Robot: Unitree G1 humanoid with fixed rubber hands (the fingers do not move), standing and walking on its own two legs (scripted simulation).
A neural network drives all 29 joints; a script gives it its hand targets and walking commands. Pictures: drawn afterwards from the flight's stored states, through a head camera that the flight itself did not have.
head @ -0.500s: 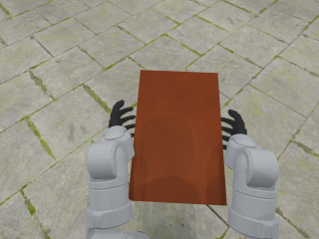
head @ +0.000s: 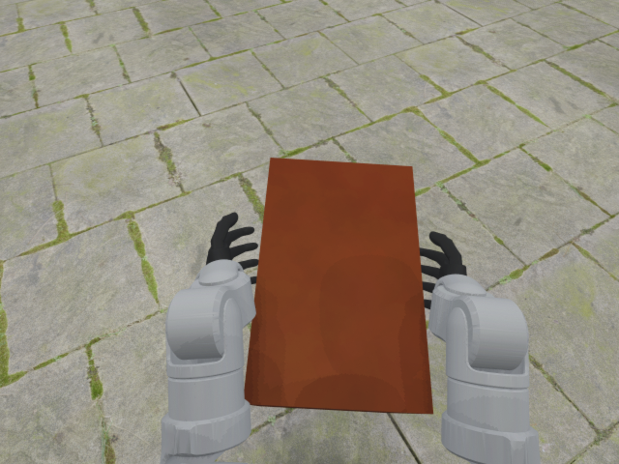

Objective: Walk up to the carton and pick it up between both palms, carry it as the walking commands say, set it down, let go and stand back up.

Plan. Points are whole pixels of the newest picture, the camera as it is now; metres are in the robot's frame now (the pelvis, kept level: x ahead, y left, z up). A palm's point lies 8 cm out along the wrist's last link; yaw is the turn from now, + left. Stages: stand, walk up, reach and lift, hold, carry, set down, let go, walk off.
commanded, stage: carry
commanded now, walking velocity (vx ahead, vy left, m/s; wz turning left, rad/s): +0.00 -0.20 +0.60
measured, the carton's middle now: (331, 293) +0.35 +0.00 +0.01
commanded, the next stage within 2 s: none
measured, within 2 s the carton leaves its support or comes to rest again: neither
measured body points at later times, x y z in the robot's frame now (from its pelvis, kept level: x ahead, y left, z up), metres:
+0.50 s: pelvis +0.12 +0.00 +0.00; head +0.17 +0.02 +0.44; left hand +0.42 +0.20 +0.08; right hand +0.46 -0.06 +0.06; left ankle +0.02 +0.13 -0.67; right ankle +0.06 -0.08 -0.71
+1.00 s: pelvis +0.34 +0.02 -0.02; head +0.38 +0.03 +0.43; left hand +0.56 +0.30 +0.08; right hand +0.67 +0.06 +0.05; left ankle +0.14 +0.11 -0.63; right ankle +0.25 -0.06 -0.71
